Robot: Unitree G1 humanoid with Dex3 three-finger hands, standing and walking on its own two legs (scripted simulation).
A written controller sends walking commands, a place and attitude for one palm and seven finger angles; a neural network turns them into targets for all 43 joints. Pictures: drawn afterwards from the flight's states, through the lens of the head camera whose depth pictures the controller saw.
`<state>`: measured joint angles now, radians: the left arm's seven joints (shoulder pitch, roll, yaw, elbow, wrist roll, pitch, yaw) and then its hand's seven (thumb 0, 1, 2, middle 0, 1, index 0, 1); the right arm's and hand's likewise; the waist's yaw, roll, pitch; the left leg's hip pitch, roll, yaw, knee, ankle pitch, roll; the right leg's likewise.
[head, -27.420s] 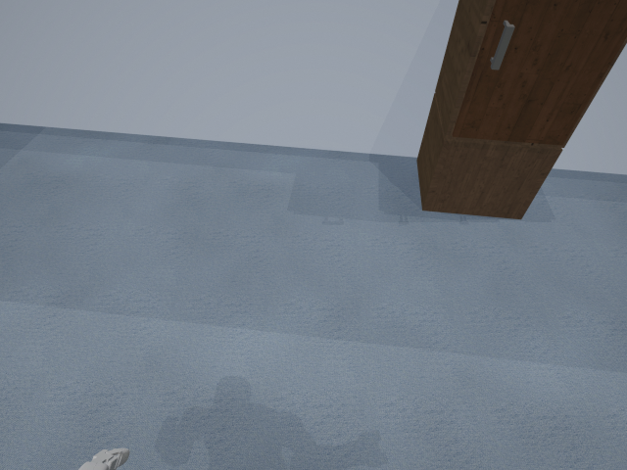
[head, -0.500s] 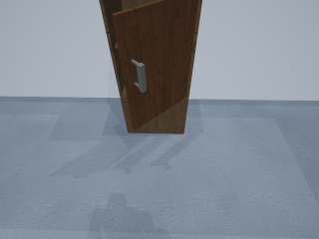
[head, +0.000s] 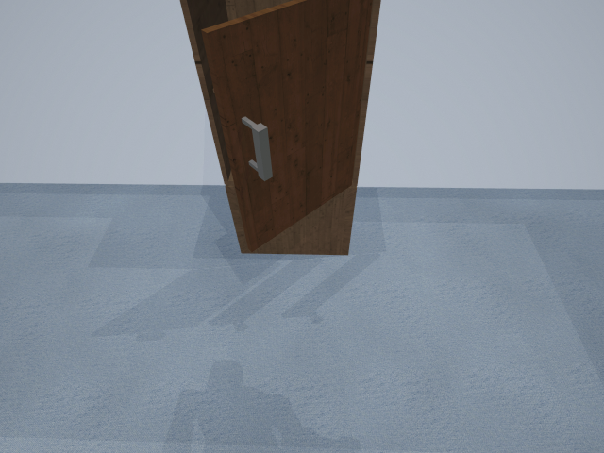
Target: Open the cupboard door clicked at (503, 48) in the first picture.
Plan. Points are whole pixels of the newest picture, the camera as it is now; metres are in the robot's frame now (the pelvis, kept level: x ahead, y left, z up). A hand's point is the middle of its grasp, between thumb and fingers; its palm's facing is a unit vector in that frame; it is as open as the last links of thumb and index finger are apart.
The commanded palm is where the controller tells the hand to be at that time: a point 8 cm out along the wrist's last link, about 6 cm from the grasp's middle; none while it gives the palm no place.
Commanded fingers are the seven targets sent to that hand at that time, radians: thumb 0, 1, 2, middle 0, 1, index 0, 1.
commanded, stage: look to check the result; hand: left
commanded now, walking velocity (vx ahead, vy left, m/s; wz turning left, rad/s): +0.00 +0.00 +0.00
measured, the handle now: (256, 148) +0.68 +0.14 +0.00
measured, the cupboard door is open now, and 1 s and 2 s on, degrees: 44 44 44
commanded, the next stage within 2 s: walk to a spot facing it in 0.20 s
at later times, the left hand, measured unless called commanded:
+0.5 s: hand out of the picture +0.07 +0.21 -0.16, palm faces -0.02 -0.95 -0.31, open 7.4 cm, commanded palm none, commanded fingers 0.00 0.90 0.90 -0.20 -0.30 -0.20 -0.30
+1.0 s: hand out of the picture +0.12 +0.17 -0.17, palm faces -0.25 -0.94 -0.24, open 7.4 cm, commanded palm none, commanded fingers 0.00 0.90 0.90 -0.20 -0.30 -0.20 -0.30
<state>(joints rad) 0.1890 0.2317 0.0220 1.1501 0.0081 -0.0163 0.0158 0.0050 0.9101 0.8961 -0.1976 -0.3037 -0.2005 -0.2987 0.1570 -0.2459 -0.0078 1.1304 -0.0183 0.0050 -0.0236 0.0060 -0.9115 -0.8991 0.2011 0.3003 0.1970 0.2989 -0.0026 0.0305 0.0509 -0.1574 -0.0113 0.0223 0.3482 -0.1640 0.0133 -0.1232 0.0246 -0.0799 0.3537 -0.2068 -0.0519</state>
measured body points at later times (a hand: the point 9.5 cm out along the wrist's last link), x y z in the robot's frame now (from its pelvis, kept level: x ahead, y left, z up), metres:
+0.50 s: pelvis +0.01 -0.01 +0.00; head +0.03 -0.03 +0.45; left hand +0.07 +0.25 -0.14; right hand +0.05 -0.28 -0.16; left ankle +0.02 +0.11 -0.75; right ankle -0.01 -0.08 -0.75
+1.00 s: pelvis -0.01 -0.01 -0.01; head +0.03 -0.04 +0.44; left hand +0.14 +0.21 -0.15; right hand -0.07 -0.24 -0.17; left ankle +0.01 +0.11 -0.75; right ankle -0.05 -0.14 -0.71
